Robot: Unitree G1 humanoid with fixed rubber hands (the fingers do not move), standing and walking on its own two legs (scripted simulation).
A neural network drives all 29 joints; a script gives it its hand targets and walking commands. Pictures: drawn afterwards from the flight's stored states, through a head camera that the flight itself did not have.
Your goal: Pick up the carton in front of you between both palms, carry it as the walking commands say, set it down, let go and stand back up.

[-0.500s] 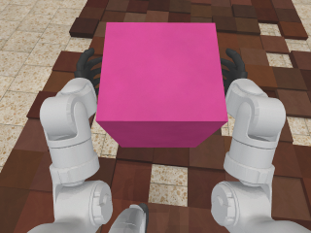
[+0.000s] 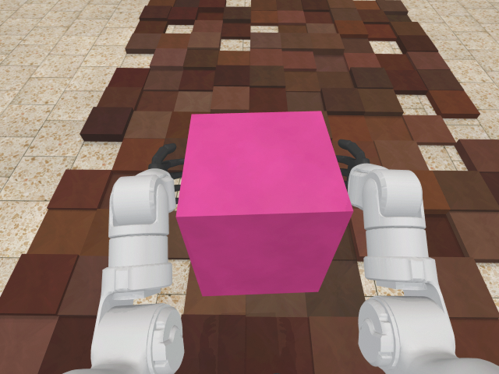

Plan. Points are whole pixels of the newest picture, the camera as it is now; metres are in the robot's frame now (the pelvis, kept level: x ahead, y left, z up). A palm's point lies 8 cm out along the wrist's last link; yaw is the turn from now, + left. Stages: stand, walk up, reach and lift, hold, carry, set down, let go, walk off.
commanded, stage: carry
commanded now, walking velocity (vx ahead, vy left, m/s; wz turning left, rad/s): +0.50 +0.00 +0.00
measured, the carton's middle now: (258, 208) +0.37 +0.00 +0.03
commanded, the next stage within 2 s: none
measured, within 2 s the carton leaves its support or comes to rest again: neither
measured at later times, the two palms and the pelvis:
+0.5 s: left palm (198, 20) +0.74 +0.11 +0.18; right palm (344, 29) +0.71 -0.19 +0.18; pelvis +0.36 +0.02 +0.02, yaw +0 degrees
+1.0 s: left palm out of the picture +1.04 +0.14 +0.13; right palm out of the picture +1.03 -0.16 +0.14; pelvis +0.67 -0.01 +0.02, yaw -1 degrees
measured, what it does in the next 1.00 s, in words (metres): walks ahead: left foot 0.03 m higher, then right foot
